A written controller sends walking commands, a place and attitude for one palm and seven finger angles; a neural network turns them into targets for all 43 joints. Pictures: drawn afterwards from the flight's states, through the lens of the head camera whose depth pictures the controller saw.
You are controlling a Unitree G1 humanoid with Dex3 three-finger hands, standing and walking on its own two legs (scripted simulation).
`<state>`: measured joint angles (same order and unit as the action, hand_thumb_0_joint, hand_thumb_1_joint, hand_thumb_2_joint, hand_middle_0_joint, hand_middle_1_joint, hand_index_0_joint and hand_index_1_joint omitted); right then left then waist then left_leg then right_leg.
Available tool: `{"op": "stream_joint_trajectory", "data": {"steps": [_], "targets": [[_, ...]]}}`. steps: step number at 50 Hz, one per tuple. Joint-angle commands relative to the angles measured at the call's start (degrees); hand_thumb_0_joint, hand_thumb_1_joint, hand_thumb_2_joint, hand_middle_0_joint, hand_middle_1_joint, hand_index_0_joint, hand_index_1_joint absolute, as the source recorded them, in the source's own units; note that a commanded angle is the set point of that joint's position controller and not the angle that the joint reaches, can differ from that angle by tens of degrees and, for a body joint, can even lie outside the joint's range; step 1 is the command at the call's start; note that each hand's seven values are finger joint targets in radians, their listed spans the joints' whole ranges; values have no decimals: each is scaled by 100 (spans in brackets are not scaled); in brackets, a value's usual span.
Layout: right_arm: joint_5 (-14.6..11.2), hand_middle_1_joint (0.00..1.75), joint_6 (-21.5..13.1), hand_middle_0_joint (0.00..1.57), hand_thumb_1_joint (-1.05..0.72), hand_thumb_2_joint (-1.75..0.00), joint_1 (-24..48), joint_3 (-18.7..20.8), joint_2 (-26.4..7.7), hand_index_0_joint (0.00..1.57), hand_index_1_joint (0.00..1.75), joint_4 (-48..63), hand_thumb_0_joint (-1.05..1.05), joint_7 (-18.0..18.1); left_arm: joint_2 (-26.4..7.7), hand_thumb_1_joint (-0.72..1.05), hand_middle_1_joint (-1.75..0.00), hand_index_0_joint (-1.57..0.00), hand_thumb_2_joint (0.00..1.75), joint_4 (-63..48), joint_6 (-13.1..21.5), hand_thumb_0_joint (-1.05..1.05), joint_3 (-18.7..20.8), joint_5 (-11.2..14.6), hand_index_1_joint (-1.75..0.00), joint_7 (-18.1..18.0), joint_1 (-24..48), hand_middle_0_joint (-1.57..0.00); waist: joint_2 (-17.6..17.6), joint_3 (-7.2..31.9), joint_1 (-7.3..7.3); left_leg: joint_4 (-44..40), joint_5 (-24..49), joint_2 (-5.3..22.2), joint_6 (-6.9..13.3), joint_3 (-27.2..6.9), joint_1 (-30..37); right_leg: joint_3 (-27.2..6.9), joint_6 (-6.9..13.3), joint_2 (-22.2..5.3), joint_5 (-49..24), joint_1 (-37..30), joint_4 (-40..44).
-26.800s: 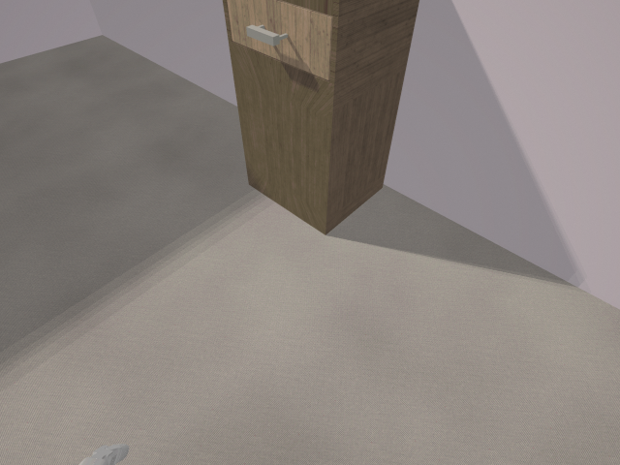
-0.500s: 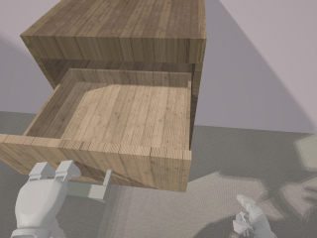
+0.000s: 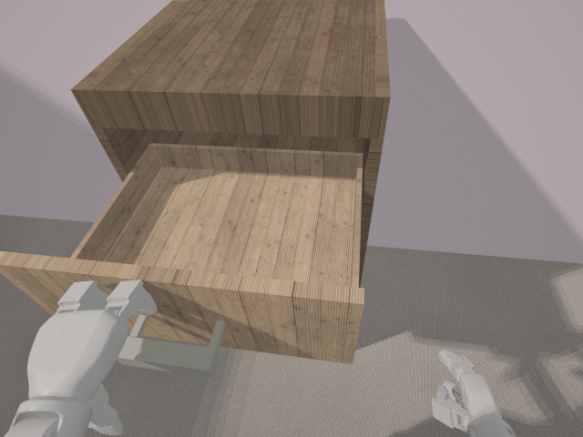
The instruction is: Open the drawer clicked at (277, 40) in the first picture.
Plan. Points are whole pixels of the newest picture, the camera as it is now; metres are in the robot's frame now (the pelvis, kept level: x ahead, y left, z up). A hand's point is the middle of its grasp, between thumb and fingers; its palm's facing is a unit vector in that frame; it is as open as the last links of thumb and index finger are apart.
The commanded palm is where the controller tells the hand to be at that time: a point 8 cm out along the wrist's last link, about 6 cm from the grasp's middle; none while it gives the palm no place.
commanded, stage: lift the hand off the handle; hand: left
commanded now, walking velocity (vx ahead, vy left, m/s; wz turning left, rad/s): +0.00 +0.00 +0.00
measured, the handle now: (174, 339) +0.21 +0.20 +0.04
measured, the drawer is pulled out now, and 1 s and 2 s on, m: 0.29 0.29 0.29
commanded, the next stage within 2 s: draw the hand back to the body in 0.80 s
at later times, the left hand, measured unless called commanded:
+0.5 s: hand (100, 297) +0.20 +0.23 +0.17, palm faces +0.24 -0.04 -0.97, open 13.5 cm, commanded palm +0.15 +0.23 +0.22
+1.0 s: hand (67, 312) +0.17 +0.25 +0.18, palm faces +0.08 -0.04 -1.00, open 13.8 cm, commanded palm +0.14 +0.25 +0.24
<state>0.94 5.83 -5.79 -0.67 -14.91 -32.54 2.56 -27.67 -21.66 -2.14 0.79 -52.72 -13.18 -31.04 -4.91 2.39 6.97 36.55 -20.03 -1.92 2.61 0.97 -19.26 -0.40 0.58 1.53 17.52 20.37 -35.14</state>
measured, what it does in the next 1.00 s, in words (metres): stands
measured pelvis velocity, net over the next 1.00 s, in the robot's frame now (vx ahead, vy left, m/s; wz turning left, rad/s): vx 0.00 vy -0.02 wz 0.04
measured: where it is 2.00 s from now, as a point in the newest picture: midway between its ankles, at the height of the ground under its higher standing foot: outside the picture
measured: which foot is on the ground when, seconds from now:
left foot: down 0.00-1.00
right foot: down 0.00-1.00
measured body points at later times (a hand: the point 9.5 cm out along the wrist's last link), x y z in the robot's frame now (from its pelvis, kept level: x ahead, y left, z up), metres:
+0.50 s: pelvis +0.00 +0.00 +0.01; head +0.00 -0.05 +0.46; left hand +0.18 +0.23 +0.22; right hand +0.25 -0.18 -0.08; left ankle -0.01 +0.09 -0.73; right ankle +0.01 -0.12 -0.73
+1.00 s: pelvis +0.00 -0.02 +0.01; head +0.00 -0.06 +0.46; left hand +0.16 +0.24 +0.23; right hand +0.24 -0.23 -0.07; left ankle -0.01 +0.09 -0.73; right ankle +0.01 -0.12 -0.73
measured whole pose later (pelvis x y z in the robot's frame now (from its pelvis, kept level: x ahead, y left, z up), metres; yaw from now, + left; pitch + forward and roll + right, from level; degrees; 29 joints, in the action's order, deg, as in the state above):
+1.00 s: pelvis +0.00 -0.02 +0.01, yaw +2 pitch -2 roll -1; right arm -1.8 6.1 -6.0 -2.6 -18.0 -30.6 2.2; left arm -40.0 -34.9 -3.5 15.4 -37.2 4.6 -28.4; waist -6.4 -0.9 6.4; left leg 28.9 -16.3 -0.9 0.9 -1.9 -10.8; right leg 2.2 2.1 2.5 14.0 10.7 -26.4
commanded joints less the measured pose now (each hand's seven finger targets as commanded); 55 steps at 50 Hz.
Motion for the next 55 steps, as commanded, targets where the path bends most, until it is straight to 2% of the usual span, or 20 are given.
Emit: {"op": "stream_joint_trajectory", "data": {"steps": [1, 9, 10, 14, 15, 19, 21, 25, 28, 30, 31, 35, 38, 41, 45, 49, 50, 51, 54, 55], "targets": [[-39, 30, -275, 20, -90, -90, 820, 133, -531, 20, 30, 1058, 0, 9, -942, -50, -120, -30, 30, -1914, -4, 0, 870, 60, -120, -262, 627, -30, -3, 933, -19, -667, 1719, 295, -271, -282, 704, -110, 119, -153, -791, -365, 658], [-95, 30, -181, 20, -90, -90, 901, 88, -546, 20, 30, 1091, 0, -21, -997, -50, -120, -30, 30, -2251, -255, 0, 749, 83, -120, 116, 1077, -30, 127, 746, -29, -989, 1923, 356, -307, -326, 922, -12, 79, -143, -862, -663, 885], [-152, 30, -218, 20, -90, -90, 1066, 65, -567, 20, 30, 1170, 0, -17, -1029, -50, -120, -30, 30, -2416, -299, 0, 814, 156, -120, 141, 1008, -30, -144, 804, -24, -995, 1954, 404, -331, -384, 972, -78, 106, -118, -875, -739, 885], [-127, 30, -215, 20, -90, -90, 893, 49, -546, 20, 30, 1143, 0, -57, -960, -50, -120, -30, 30, -2679, -319, 0, 600, 146, -120, 285, 1146, -30, -68, 773, -27, -1061, 2357, 439, -371, -394, 1140, 89, 62, -146, -925, -744, 960], [-196, 30, -246, 20, -90, -90, 1076, 15, -562, 20, 30, 1187, 0, -63, -987, -50, -120, -30, 30, -2758, -375, 0, 659, 222, -120, 317, 1167, -30, -284, 752, -51, -1083, 2175, 479, -384, -447, 1114, 16, 94, -112, -885, -787, 939], [-141, 30, -162, 20, -90, -90, 1004, -5, -534, 20, 30, 1109, 0, -75, -1154, -50, -120, -30, 30, -2622, -467, 0, 706, 104, -120, 462, 1471, -30, 168, 589, -22, -1253, 1969, 413, -328, -382, 1108, 56, 78, -137, -833, -919, 1105], [-172, 30, -133, 20, -90, -90, 1076, -72, -517, 20, 30, 1123, 0, -102, -1234, -50, -120, -30, 30, -2565, -610, 0, 813, 88, -120, 558, 1437, -30, 54, 772, 44, -1310, 1992, 396, -307, -371, 1092, 56, 102, -168, -933, -1179, 1071], [-352, 30, -29, 20, -90, -90, 1525, -79, -528, 20, 30, 1086, 0, -189, -1301, -50, -120, -30, 30, -1998, -1011, 0, 1008, 424, -120, 952, 1396, -30, 131, 326, 16, -1527, 1807, 371, -284, -360, 840, -5, 106, -114, -1153, -1442, 1125], [-338, 30, 57, 20, -90, -90, 1435, -91, -571, 20, 30, 1110, 0, -184, -1640, -50, -120, -30, 30, -2009, -1145, 0, 1251, 650, -120, 1268, 1468, -30, 425, 476, 36, -1555, 1852, 276, -202, -227, 842, 7, 10, -191, -1417, -1701, 1179], [-407, 30, 43, 20, -90, -90, 1633, -108, -647, 20, 30, 1224, 0, -183, -1821, -50, -120, -30, 30, -2283, -1209, 0, 1439, 776, -120, 1402, 1454, -30, 168, 628, 20, -1494, 1790, 327, -194, -233, 853, -99, 8, -157, -1514, -1774, 1165], [-356, 30, 53, 20, -90, -90, 1476, -144, -630, 20, 30, 1292, 0, -193, -1839, -50, -120, -30, 30, -2512, -1190, 0, 1388, 755, -120, 1478, 1489, -30, 150, 856, 59, -1468, 1876, 271, -175, -199, 892, -27, -14, -230, -1538, -1859, 1158], [-425, 30, -36, 20, -90, -90, 1479, -138, -717, 20, 30, 1384, 0, -113, -2188, -50, -120, -30, 30, -2744, -984, 0, 1880, 1113, -120, 1556, 1187, -30, 221, 571, -42, -1280, 1734, 319, -159, -181, 978, -126, -48, -214, -1537, -1519, 1322], [-335, 30, -30, 20, -90, -90, 1177, -137, -700, 20, 30, 1280, 0, -94, -2125, -50, -120, -30, 30, -2341, -740, 0, 1942, 1131, -120, 1621, 899, -30, 434, 272, -39, -1275, 1683, 246, -131, -150, 960, 7, -69, -286, -1347, -1302, 1407], [-323, 30, -105, 20, -90, -90, 1150, -141, -696, 20, 30, 1312, 0, -71, -2365, -50, -120, -30, 30, -2378, -516, 0, 2289, 1282, -120, 1619, 976, -30, 268, 532, 33, -1116, 1581, 189, -118, -146, 1010, -66, -57, -333, -1336, -1357, 1382], [-395, 30, -252, 20, -90, -90, 1190, -51, -739, 20, 30, 1279, 0, -15, -2460, -50, -120, -30, 30, -2283, -214, 0, 2533, 1599, -120, 1533, 806, -30, 54, 327, -74, -985, 1326, 190, -150, -175, 1050, -220, -52, -320, -1188, -1099, 1454], [-269, 30, -325, 20, -90, -90, 930, 6, -736, 20, 30, 1218, 0, 52, -2432, -50, -120, -30, 30, -2100, 92, 0, 2488, 1553, -120, 1510, 944, -30, 280, 313, -77, -945, 1318, 151, -109, -178, 1085, -60, -89, -385, -895, -927, 1488], [-348, 30, -416, 20, -90, -90, 1109, 3, -754, 20, 30, 1249, 0, 39, -2412, -50, -120, -30, 30, -2277, 126, 0, 2492, 1668, -120, 1481, 998, -30, -52, 281, -127, -906, 1207, 183, -149, -225, 1097, -207, -35, -340, -869, -871, 1513], [-260, 30, -407, 20, -90, -90, 927, -28, -713, 20, 30, 1260, 0, 36, -2438, -50, -120, -30, 30, -2344, 176, 0, 2453, 1570, -120, 1469, 1086, -30, -22, 519, -52, -893, 1284, 156, -126, -210, 1121, -67, -46, -400, -830, -957, 1465], [-236, 30, -410, 20, -90, -90, 887, 33, -715, 20, 30, 1222, 0, 41, -2311, -50, -120, -30, 30, -2241, 214, 0, 2353, 1449, -120, 1363, 1033, -30, 209, 433, -83, -916, 1422, 165, -130, -224, 1094, -35, -49, -382, -977, -881, 1413], [-318, 30, -470, 20, -90, -90, 1029, 36, -726, 20, 30, 1214, 0, 3, -2371, -50, -120, -30, 30, -2252, 187, 0, 2501, 1543, -120, 1315, 907, -30, 35, 369, -98, -910, 1339, 204, -173, -279, 1030, -154, 4, -311, -971, -861, 1413]]}}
